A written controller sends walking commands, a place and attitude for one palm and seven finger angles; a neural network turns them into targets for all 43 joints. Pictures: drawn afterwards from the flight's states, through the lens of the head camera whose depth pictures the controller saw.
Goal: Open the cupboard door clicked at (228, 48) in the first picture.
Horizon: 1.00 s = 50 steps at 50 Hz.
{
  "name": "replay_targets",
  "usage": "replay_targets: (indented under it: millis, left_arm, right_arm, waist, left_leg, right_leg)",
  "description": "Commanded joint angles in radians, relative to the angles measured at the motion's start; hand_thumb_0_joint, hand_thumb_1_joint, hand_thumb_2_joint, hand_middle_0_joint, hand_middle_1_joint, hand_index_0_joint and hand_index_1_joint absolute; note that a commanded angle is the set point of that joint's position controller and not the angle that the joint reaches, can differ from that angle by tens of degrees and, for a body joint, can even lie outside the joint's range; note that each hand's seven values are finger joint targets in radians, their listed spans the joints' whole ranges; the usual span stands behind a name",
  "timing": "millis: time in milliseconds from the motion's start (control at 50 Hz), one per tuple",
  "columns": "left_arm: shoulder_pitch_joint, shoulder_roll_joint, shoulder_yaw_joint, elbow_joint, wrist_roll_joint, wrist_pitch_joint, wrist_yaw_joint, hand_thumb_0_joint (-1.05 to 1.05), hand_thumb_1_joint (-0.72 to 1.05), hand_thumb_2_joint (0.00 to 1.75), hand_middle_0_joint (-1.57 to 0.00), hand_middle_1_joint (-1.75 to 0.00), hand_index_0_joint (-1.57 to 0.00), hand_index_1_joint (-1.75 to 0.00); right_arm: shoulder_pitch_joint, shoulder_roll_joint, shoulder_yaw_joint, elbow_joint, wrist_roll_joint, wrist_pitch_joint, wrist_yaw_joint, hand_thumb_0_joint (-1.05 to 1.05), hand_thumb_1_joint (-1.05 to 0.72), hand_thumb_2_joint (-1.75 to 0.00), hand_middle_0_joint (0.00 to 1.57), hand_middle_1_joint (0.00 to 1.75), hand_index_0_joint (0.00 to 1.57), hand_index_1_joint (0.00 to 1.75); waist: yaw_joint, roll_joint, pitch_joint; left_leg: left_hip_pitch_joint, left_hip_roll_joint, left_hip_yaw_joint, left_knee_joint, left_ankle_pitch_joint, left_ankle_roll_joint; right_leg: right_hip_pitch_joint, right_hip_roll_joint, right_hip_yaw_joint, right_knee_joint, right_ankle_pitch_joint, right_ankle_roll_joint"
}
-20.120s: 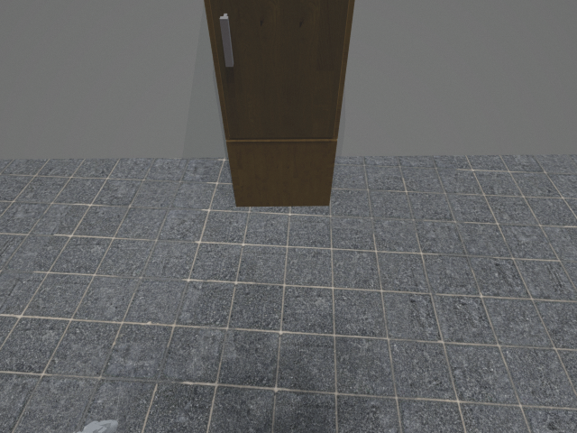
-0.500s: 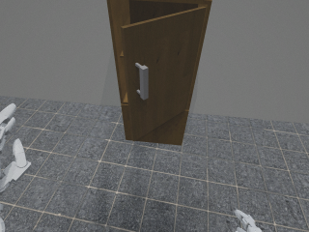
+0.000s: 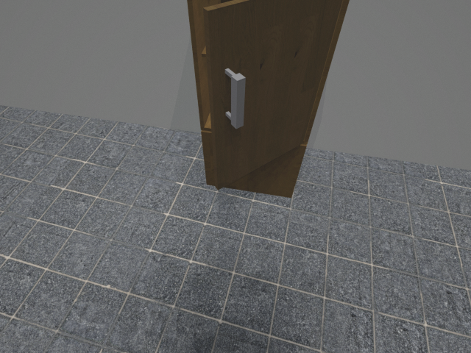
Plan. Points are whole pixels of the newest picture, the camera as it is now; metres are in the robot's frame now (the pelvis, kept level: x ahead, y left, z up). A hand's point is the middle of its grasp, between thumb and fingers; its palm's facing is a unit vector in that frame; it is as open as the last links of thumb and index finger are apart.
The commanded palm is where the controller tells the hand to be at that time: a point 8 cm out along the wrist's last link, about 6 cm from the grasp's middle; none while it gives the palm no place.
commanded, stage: let the arm hang, fingers relaxed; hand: left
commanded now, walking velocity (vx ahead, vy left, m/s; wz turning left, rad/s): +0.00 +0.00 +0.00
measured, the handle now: (233, 98) +0.68 +0.06 +0.04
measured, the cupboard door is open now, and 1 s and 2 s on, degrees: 46 46 46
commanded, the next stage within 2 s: look to check the result in 0.58 s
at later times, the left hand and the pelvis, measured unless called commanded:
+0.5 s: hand out of the picture +0.09 +0.22 -0.16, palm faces +0.00 -0.96 -0.29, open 7.4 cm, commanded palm none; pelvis +0.02 +0.00 +0.00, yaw +0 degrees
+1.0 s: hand out of the picture +0.11 +0.24 -0.15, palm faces -0.03 -0.94 -0.34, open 7.4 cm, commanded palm none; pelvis +0.04 -0.01 +0.01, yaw -1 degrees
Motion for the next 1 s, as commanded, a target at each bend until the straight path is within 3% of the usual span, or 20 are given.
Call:
replay_targets:
  millis: [0, 140, 260, 320, 600, 680, 920, 980]
  left_arm:
    - [-0.028, 0.131, 0.025, -0.037, -0.002, -0.035, 0.012, 0.00, 0.90, 0.90, -0.20, -0.30, -0.20, -0.30]
    - [-0.041, 0.155, 0.031, -0.023, 0.002, -0.036, 0.014, 0.00, 0.90, 0.90, -0.20, -0.30, -0.20, -0.30]
    - [-0.097, 0.189, 0.039, -0.039, 0.003, -0.044, 0.014, 0.00, 0.90, 0.90, -0.20, -0.30, -0.20, -0.30]
    - [-0.134, 0.199, 0.037, -0.044, 0.002, -0.048, 0.012, 0.00, 0.90, 0.90, -0.20, -0.30, -0.20, -0.30]
    - [-0.243, 0.259, 0.037, -0.060, 0.000, -0.065, 0.009, 0.00, 0.90, 0.90, -0.20, -0.30, -0.20, -0.30]
    - [-0.259, 0.271, 0.034, -0.059, -0.001, -0.064, 0.008, 0.00, 0.90, 0.90, -0.20, -0.30, -0.20, -0.30]
    - [-0.260, 0.291, 0.029, -0.046, -0.004, -0.068, 0.011, 0.00, 0.90, 0.90, -0.20, -0.30, -0.20, -0.30]
    - [-0.262, 0.293, 0.029, -0.046, -0.004, -0.067, 0.012, 0.00, 0.90, 0.90, -0.20, -0.30, -0.20, -0.30]
  right_arm:
    - [0.012, -0.145, -0.034, -0.037, -0.002, -0.032, -0.014, 0.00, -0.90, -0.90, 0.20, 0.30, 0.20, 0.30]
    - [-0.007, -0.164, -0.044, -0.024, -0.004, -0.032, -0.011, 0.00, -0.90, -0.90, 0.20, 0.30, 0.20, 0.30]
    - [-0.041, -0.190, -0.048, -0.027, -0.003, -0.040, -0.006, 0.00, -0.90, -0.90, 0.20, 0.30, 0.20, 0.30]
    - [-0.076, -0.198, -0.044, -0.029, -0.005, -0.043, -0.004, 0.00, -0.90, -0.90, 0.20, 0.30, 0.20, 0.30]
    - [-0.180, -0.272, -0.040, -0.037, -0.001, -0.060, -0.001, 0.00, -0.90, -0.90, 0.20, 0.30, 0.20, 0.30]
    - [-0.199, -0.285, -0.038, -0.037, 0.000, -0.056, 0.000, 0.00, -0.90, -0.90, 0.20, 0.30, 0.20, 0.30]
    - [-0.214, -0.311, -0.034, -0.032, 0.003, -0.056, -0.003, 0.00, -0.90, -0.90, 0.20, 0.30, 0.20, 0.30]
    - [-0.217, -0.311, -0.035, -0.032, 0.004, -0.055, -0.003, 0.00, -0.90, -0.90, 0.20, 0.30, 0.20, 0.30]
  waist:
    - [-0.014, 0.017, -0.028]
    - [-0.008, -0.010, -0.004]
    - [-0.011, -0.024, -0.018]
    - [-0.012, 0.000, -0.001]
    - [-0.014, -0.013, -0.107]
    - [-0.016, -0.017, -0.091]
    - [-0.017, -0.020, -0.135]
    - [-0.019, -0.020, -0.115]
  left_leg:
    - [0.055, 0.072, -0.099, -0.137, -0.205, 0.045]
    - [0.040, 0.069, -0.102, -0.153, -0.235, 0.047]
    - [0.068, 0.064, -0.089, -0.136, -0.163, 0.044]
    - [0.071, 0.065, -0.090, -0.141, -0.129, 0.040]
    - [0.166, 0.087, -0.080, -0.137, 0.100, 0.032]
    - [0.173, 0.086, -0.072, -0.140, 0.090, 0.028]
    - [0.224, 0.095, -0.061, -0.141, 0.155, 0.025]
    - [0.221, 0.096, -0.059, -0.146, 0.144, 0.024]
  right_leg:
    - [-0.084, -0.094, 0.088, -0.126, -0.178, -0.048]
    - [-0.088, -0.100, 0.094, -0.126, -0.203, -0.049]
    - [-0.074, -0.112, 0.106, -0.132, -0.170, -0.051]
    - [-0.070, -0.116, 0.112, -0.133, -0.136, -0.050]
    - [0.047, -0.136, 0.111, -0.137, 0.107, -0.036]
    - [0.043, -0.138, 0.114, -0.157, 0.104, -0.034]
    - [0.091, -0.143, 0.115, -0.166, 0.204, -0.030]
    - [0.083, -0.144, 0.113, -0.173, 0.195, -0.029]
